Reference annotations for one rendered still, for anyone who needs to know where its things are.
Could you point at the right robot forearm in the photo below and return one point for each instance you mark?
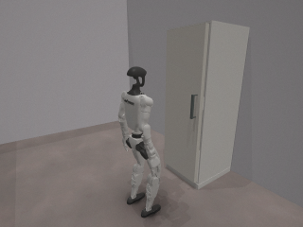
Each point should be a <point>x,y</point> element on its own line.
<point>148,145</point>

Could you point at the right robot shin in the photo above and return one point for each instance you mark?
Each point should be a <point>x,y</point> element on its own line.
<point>151,192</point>

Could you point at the right robot upper arm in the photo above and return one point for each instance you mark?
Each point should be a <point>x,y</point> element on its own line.
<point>146,104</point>

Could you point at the left robot upper arm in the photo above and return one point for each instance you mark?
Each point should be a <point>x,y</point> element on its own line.
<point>121,112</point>

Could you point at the left robot forearm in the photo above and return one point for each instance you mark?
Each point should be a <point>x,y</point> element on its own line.
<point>123,126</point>

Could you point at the handle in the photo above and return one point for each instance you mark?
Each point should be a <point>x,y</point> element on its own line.
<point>192,107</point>

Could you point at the left robot hand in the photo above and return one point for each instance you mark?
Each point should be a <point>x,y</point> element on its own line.
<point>124,142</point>

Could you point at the fridge door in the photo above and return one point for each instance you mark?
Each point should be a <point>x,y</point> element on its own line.
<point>186,55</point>

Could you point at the right robot hand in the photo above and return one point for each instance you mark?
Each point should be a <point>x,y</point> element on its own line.
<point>153,163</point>

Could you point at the robot right foot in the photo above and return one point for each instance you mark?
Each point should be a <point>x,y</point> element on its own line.
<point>154,209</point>

